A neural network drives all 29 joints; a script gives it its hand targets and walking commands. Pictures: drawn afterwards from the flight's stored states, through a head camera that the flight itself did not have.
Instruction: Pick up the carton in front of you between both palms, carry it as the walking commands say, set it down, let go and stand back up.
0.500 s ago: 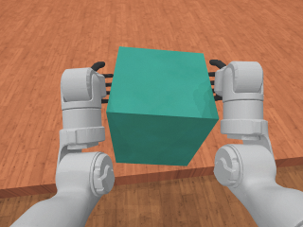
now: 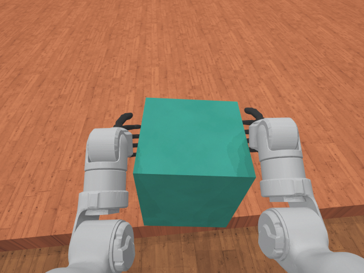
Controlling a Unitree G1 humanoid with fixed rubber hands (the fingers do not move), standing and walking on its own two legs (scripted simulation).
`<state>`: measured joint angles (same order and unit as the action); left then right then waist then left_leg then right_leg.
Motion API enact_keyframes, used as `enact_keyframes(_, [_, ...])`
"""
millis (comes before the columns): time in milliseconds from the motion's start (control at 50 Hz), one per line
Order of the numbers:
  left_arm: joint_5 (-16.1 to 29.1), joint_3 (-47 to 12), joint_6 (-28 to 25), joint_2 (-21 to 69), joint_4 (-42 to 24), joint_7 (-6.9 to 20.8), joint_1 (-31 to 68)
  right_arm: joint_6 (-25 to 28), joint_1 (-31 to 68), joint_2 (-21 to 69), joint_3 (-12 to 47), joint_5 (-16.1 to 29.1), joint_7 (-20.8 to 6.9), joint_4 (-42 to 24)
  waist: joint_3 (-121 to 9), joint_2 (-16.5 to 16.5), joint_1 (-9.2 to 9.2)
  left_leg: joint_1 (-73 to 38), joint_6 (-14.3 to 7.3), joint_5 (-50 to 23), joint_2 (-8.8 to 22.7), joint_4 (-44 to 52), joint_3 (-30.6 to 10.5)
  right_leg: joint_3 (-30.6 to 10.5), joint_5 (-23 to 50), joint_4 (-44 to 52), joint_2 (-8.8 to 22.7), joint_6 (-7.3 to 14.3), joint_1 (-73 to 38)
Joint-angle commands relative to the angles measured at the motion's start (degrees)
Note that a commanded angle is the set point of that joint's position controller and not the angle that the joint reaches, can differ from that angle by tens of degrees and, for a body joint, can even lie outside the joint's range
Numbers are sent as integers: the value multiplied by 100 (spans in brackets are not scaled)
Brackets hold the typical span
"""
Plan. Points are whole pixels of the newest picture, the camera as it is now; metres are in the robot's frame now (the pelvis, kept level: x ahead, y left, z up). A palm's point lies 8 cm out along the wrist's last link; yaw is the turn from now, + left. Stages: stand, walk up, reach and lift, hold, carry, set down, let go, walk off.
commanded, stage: carry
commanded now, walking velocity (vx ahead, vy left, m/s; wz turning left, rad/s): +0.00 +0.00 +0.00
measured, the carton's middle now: (188, 166) +0.35 +0.00 +0.04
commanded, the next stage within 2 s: none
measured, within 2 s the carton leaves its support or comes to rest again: neither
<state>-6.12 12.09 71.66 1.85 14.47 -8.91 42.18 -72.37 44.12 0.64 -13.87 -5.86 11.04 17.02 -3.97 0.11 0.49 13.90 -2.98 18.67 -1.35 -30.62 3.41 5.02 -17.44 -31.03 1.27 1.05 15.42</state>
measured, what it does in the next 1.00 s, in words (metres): shifts its weight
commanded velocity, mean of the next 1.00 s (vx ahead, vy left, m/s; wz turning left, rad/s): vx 0.00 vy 0.00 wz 0.00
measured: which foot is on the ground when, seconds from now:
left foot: down 0.00-1.00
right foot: down 0.00-1.00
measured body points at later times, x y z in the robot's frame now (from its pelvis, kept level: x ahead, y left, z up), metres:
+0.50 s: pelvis -0.03 -0.01 +0.00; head -0.06 -0.01 +0.45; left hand +0.33 +0.14 +0.13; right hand +0.33 -0.16 +0.13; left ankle -0.03 +0.09 -0.73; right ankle -0.01 -0.11 -0.73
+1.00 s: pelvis -0.06 -0.01 +0.00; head -0.08 +0.00 +0.45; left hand +0.30 +0.14 +0.13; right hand +0.31 -0.16 +0.13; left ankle -0.03 +0.09 -0.73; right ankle -0.01 -0.11 -0.73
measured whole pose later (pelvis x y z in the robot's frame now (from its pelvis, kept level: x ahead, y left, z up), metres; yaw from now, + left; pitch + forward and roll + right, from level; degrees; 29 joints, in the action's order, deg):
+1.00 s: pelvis -0.06 -0.01 +0.00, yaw +0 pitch +0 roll +0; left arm -6.2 11.7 71.4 1.6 16.3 -8.7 41.8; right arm -71.5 44.1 0.2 -13.0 -5.5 11.2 19.8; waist -3.7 -0.1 0.2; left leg 16.9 -2.7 13.7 -0.6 -30.3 3.7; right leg 5.0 -11.8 -29.5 0.6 2.0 18.0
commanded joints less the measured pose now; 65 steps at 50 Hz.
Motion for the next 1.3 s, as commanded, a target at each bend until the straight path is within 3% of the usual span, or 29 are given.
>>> enact_keyframes(0, [2663, -2814, -181, 6465, -538, 1576, 4357, 197, 4203, 6631, 2833, 2733, -1862, -462, -2515, -70, -18, -821, -406, -2887, 921, 155, -616, -603, 2627, 130, 765, 434, -1089])
enact_keyframes(360, [2571, -2633, -262, 6392, -333, 1582, 4315, 315, 4201, 6630, 2651, 2723, -1892, -262, -2079, -53, -34, -526, -392, -1733, 866, 437, -652, -704, 1708, 477, 696, 476, -794])
enact_keyframes(1280, [2658, -2737, -219, 6481, -489, 1585, 4355, 259, 4174, 6648, 2734, 2704, -1875, -386, -2170, -23, -27, -259, -401, -1279, 855, 487, -703, -678, 881, 519, 659, 475, -346])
